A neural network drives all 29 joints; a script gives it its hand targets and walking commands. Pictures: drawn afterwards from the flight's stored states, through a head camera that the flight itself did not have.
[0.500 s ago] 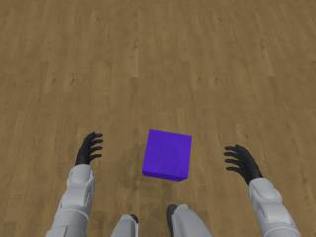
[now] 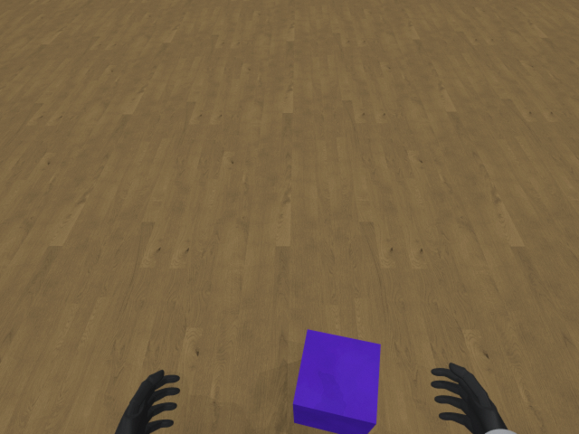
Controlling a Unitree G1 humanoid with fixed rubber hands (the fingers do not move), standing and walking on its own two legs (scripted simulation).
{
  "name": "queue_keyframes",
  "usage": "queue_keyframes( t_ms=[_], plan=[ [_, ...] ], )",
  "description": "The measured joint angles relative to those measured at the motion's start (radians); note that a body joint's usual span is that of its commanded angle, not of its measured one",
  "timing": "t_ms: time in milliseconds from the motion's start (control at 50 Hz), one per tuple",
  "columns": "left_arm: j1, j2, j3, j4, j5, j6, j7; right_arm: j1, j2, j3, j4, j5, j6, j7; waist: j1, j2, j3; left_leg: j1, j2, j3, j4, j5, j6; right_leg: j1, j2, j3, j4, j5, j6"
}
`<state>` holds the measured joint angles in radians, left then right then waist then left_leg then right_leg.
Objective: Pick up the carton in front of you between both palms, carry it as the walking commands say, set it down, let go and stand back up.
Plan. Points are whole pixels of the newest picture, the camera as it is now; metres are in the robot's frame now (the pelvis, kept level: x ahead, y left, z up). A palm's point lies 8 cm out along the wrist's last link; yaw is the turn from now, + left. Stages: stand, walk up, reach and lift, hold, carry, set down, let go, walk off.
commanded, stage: let go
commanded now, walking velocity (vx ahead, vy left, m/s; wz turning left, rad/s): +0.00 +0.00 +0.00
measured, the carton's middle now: (335, 385) +0.36 -0.10 -0.65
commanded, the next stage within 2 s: stand in 0.38 s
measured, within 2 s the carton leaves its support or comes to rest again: neither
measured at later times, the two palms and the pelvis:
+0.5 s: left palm out of the picture +0.12 +0.24 -0.08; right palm out of the picture +0.14 -0.28 -0.08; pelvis -0.02 -0.02 -0.01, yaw +0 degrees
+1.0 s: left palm out of the picture +0.11 +0.27 -0.09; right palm out of the picture +0.13 -0.31 -0.10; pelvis +0.00 -0.03 +0.00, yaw +2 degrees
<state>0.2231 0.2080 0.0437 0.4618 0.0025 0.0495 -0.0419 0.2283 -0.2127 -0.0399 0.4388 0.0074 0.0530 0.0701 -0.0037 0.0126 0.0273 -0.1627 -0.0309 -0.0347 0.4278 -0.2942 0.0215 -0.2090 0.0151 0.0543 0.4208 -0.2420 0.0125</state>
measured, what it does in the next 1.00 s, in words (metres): stands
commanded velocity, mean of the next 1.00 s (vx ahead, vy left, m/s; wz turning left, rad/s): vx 0.00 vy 0.00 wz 0.00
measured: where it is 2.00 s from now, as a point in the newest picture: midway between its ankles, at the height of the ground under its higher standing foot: outside the picture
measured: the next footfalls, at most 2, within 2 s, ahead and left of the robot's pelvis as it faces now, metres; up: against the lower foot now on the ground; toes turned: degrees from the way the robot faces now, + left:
none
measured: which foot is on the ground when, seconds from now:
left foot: down 0.00-1.00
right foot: down 0.00-1.00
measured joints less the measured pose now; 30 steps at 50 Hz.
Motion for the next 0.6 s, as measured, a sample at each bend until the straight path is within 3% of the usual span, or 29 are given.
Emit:
queue_keyframes(
  t_ms=[100,200,380,500,600],
  plan=[
    [0.02,0.012,-0.01,-0.022,-0.012,0.04,-0.02,-0.008,0.003,-0.007,0.002,-0.019,0.039,0.002,0.008,0.006,0.026,0.059,-0.004,-0.003,-0.004,0.001,0.004,0.06,-0.005,-0.003,-0.003,-0.001,0.002],
    [0.016,0.013,-0.021,-0.002,-0.019,0.035,-0.001,-0.018,-0.006,0.003,-0.041,-0.032,0.121,-0.028,0.01,-0.001,0.039,0.074,-0.002,0.005,0.028,-0.013,0.0,0.067,0.0,0.003,0.039,-0.018,-0.001],
    [-0.005,0.005,-0.022,-0.002,-0.009,0.067,0.003,-0.021,-0.013,0.016,-0.071,-0.03,0.188,-0.045,0.005,-0.009,0.06,0.084,0.012,0.003,0.063,-0.023,-0.015,0.073,0.016,0.0,0.081,-0.029,-0.017],
    [-0.011,0.056,-0.006,0.134,0.045,0.004,0.046,-0.028,-0.069,0.004,0.097,-0.048,0.037,-0.082,0.002,0.016,-0.004,-0.015,0.019,-0.013,0.111,-0.036,-0.025,-0.013,0.023,-0.017,0.11,-0.036,-0.024],
    [-0.006,0.105,0.018,0.207,0.045,-0.022,0.048,-0.011,-0.109,-0.004,0.191,-0.054,-0.019,-0.082,0.009,0.028,-0.016,-0.028,0.019,-0.021,0.104,-0.036,-0.027,-0.026,0.023,-0.025,0.106,-0.039,-0.028]
  ],
)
